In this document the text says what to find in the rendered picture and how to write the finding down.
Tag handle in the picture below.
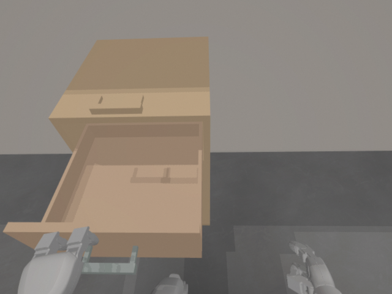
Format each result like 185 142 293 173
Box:
89 103 143 115
81 246 138 275

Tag cabinet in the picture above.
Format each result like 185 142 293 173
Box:
48 37 210 225

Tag robot left thigh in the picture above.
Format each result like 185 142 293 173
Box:
151 277 188 294

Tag right robot hand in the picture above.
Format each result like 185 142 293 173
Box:
287 241 335 294

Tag left robot hand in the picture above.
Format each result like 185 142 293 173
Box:
18 227 99 294

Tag drawer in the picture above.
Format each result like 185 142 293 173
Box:
3 122 203 258

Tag left robot shin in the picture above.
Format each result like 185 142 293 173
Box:
169 274 181 279

